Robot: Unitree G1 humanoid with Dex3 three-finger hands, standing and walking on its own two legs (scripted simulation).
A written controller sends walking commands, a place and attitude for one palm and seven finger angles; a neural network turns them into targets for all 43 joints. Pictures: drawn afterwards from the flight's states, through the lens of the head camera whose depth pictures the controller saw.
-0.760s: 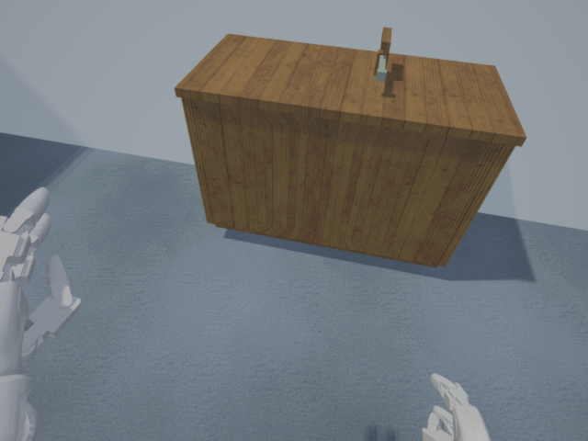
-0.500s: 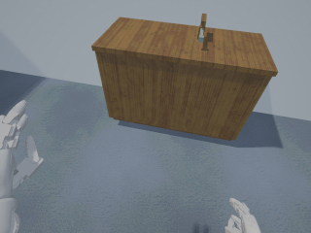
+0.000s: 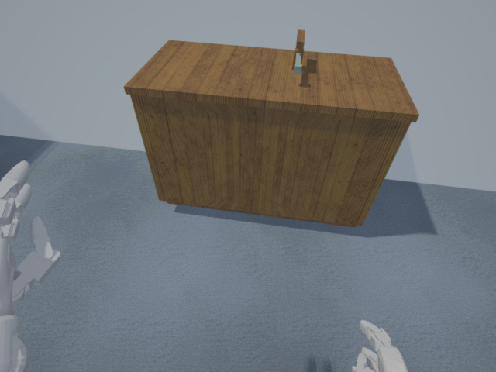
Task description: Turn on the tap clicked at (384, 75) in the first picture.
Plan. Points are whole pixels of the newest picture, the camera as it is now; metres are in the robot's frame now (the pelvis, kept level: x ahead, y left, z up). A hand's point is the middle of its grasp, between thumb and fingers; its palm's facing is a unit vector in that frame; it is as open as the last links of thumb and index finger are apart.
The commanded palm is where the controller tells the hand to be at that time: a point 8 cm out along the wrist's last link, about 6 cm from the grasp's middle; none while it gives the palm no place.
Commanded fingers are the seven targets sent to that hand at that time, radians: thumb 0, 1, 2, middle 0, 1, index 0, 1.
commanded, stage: walk to a spot facing it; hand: left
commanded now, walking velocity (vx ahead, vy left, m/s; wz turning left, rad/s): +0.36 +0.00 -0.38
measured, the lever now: (297, 69) +1.10 -0.09 +0.02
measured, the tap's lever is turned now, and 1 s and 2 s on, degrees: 0 0 0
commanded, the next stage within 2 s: turn to face it in 0.72 s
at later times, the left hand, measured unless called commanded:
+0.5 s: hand (137, 165) +0.36 +0.21 +0.17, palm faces +0.32 -0.86 -0.39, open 7.4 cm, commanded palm +0.31 +0.24 +0.19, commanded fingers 0.00 0.90 0.90 -0.20 -0.30 -0.20 -0.30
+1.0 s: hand (206, 112) +0.51 +0.13 +0.18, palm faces +0.21 -0.88 -0.42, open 7.4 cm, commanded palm +0.48 +0.18 +0.19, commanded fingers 0.00 0.90 0.90 -0.20 -0.30 -0.20 -0.30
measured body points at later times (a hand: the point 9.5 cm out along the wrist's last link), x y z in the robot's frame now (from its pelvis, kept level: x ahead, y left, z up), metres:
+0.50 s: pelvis +0.11 -0.01 +0.00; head +0.11 -0.01 +0.45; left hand +0.34 +0.25 +0.19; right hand +0.24 -0.26 -0.08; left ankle +0.15 +0.12 -0.73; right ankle +0.06 -0.09 -0.67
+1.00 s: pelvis +0.26 -0.06 -0.01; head +0.28 -0.05 +0.44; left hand +0.50 +0.17 +0.20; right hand +0.35 -0.35 -0.08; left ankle +0.37 +0.04 -0.73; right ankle +0.20 -0.15 -0.73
